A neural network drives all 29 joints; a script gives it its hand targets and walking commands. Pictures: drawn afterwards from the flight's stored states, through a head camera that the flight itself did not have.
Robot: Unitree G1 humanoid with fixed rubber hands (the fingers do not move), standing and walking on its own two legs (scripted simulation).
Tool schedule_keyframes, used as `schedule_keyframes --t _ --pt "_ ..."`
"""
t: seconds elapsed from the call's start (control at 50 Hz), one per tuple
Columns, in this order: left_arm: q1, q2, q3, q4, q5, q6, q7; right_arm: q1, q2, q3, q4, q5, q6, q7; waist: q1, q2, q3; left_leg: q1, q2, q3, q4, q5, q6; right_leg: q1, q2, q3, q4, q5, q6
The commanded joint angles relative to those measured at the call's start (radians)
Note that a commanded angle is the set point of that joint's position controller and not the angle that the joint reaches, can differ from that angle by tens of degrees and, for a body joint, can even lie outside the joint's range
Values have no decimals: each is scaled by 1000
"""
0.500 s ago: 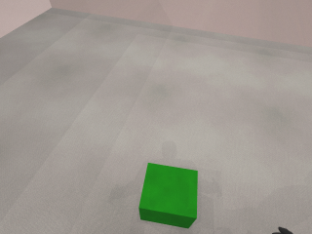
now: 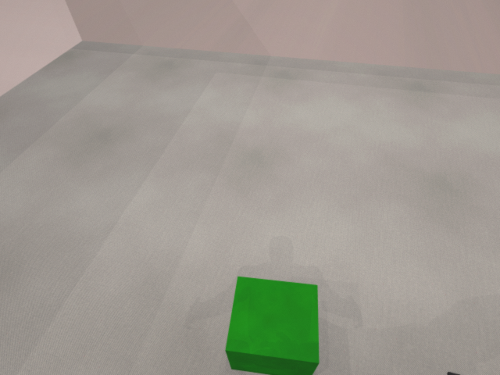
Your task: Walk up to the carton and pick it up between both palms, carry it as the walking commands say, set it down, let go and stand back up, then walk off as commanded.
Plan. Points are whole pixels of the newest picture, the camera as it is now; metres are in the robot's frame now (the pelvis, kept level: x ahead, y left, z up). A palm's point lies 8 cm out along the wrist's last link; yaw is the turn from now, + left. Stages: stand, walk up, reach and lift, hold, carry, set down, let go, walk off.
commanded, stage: walk up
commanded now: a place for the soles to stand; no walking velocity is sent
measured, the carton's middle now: (273, 328) +0.41 -0.04 -0.64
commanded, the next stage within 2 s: none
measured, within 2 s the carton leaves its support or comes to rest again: neither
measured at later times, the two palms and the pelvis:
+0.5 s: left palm out of the picture +0.13 +0.34 -0.09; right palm out of the picture +0.09 -0.32 -0.09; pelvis -0.01 +0.02 +0.00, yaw -3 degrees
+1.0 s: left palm out of the picture +0.14 +0.33 -0.10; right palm out of the picture +0.03 -0.31 -0.10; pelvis -0.02 +0.02 +0.00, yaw -10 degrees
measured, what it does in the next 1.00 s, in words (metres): stands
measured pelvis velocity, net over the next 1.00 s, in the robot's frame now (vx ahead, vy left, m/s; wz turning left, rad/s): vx -0.02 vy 0.02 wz -0.17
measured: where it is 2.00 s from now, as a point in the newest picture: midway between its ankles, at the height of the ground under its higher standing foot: outside the picture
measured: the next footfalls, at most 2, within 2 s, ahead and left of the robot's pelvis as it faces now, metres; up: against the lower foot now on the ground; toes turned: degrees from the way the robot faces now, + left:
none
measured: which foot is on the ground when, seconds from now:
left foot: down 0.00-1.00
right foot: down 0.00-1.00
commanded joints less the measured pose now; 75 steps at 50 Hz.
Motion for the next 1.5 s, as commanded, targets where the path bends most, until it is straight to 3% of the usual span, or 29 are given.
schedule_keyframes --t 0.0,0.16,0.22,0.26,0.3,0.32,0.36,0.38,0.42,0.46,0.48,0.5,0.54,0.58,0.62,0.64,0.72,0.76,0.8,0.82,0.9,0.96,1.04,1.14,1.2,1.24,1.26,1.44,1.48 --pt "-49 213 45 -17 0 -6 2 -52 -179 -28 -22 -2 -5 -1 2 -62 -92 133 61 -68 -101 192 60 -75 -84 79 -156 224 -59" --pt "-96 175 33 -12 2 9 -4 -57 -183 -16 14 -3 -10 -7 2 9 -93 112 82 -94 -206 145 60 6 -69 69 -207 253 -54" --pt "-44 222 43 -38 -12 -2 7 -67 -208 -47 -15 -5 15 -2 -11 65 -114 159 73 -45 -106 307 78 -15 -58 76 -124 456 -40" --pt "-49 234 44 -39 -5 3 10 -81 -196 -47 -26 3 24 1 -12 -8 -168 178 71 -47 -82 273 74 -1 -64 78 -140 452 -53" --pt "-51 214 43 -59 1 0 17 -69 -194 -56 -28 -9 34 8 -23 55 -173 173 62 -14 -74 240 78 0 -79 118 -144 466 -63" --pt "-46 235 56 -61 -2 2 15 -81 -176 -51 -35 5 38 6 -15 -39 -172 157 49 -20 -46 180 73 -1 -87 149 -165 446 -72" --pt "-62 261 57 -67 7 4 20 -68 -180 -57 -36 -6 41 11 -16 -7 -138 151 35 -20 -45 165 60 -23 -100 170 -162 427 -94" --pt "-61 248 55 -93 4 6 20 -62 -190 -57 -41 2 41 8 -18 -69 -127 154 50 -30 -48 196 73 -57 -80 130 -145 434 -66" --pt "-70 220 51 -85 2 14 14 -65 -203 -71 -47 -7 43 14 -24 7 -129 186 92 -75 -119 181 83 -93 -25 79 -81 322 -57" --pt "-29 193 47 -75 4 20 17 -78 -250 -87 -70 -9 46 12 -12 90 -96 120 190 -114 -193 62 152 -90 29 1 50 228 -33" --pt "-5 200 50 -60 9 20 13 -90 -253 -81 -65 -11 47 12 -5 42 -113 98 232 -147 -228 59 178 -67 34 -24 86 114 -28" --pt "24 189 49 -71 6 25 7 -101 -255 -88 -77 -13 50 17 11 127 -115 100 234 -117 -223 43 184 -66 26 -11 79 83 -31" --pt "50 196 59 -64 17 23 4 -133 -272 -101 -107 -17 58 12 15 129 -100 45 205 -45 -150 -6 166 -54 2 -23 74 180 -39" --pt "62 236 71 -71 25 13 1 -107 -194 -82 -121 -15 68 16 5 36 -37 -8 81 26 -19 -131 103 -97 -65 128 -113 192 -79" --pt "20 323 85 -93 26 -2 8 -134 -149 -69 -152 1 79 20 11 -191 -3 6 -29 -6 114 -188 37 -195 -178 361 -255 183 -170" --pt "-12 316 82 -101 28 1 13 -111 -159 -71 -130 -1 74 24 -6 -134 14 54 -43 -16 61 -198 42 -261 -188 371 -267 123 -183" --pt "-51 212 60 -133 15 -7 16 10 -199 -79 -98 -12 43 25 -41 -89 -165 202 63 -85 -47 149 74 -113 -44 135 -122 300 -59" --pt "-46 214 57 -138 9 1 8 -15 -192 -69 -107 -9 42 18 -27 -81 -151 140 111 -123 -139 67 110 -67 -22 104 -80 226 -46" --pt "-3 185 39 -99 -4 12 10 -82 -207 -74 -113 -20 32 21 2 77 -75 63 165 -167 -237 -42 129 -83 18 45 -8 91 -44" --pt "40 197 47 -89 5 17 2 -97 -251 -81 -123 -13 34 20 15 72 -49 21 200 -219 -269 -126 149 -62 42 31 31 27 -33" --pt "73 177 51 -81 6 15 -7 -113 -220 -73 -128 -34 35 22 27 152 -38 3 157 -112 -230 -122 123 -40 -4 36 -63 164 -46" --pt "29 222 53 -77 21 7 -1 -84 -185 -66 -123 -8 46 19 2 31 -44 53 85 -63 -150 -170 77 -87 -27 98 -92 247 -67" --pt "24 216 54 -90 13 -2 2 -65 -207 -70 -119 -8 38 22 3 57 -138 140 101 -48 -123 28 83 -62 -29 115 -84 352 -64" --pt "-21 257 63 -109 20 -7 9 -43 -175 -62 -120 -2 40 19 -17 -79 -111 167 65 -48 -77 42 77 -116 -68 198 -130 330 -83" --pt "-18 227 48 -109 20 -7 11 -54 -177 -72 -119 -7 35 20 -29 -71 -93 196 74 -75 -102 28 79 -164 -47 182 -160 282 -75" --pt "-11 210 42 -94 12 -6 8 -72 -203 -76 -125 -15 35 24 -16 30 -57 183 88 -60 -125 59 80 -156 -32 155 -122 323 -62" --pt "-8 221 49 -92 12 -11 7 -78 -177 -69 -115 -5 36 21 -11 -41 -88 188 89 -72 -118 97 86 -123 -44 176 -139 357 -71" --pt "-10 210 44 -108 15 -7 6 -72 -188 -65 -113 -4 38 23 -5 -60 -126 173 95 -87 -157 47 96 -91 -39 169 -154 289 -71" --pt "-29 224 42 -107 16 -6 10 -77 -186 -71 -102 -3 39 20 -7 -34 -87 173 69 -30 -127 47 71 -108 -52 194 -170 340 -74"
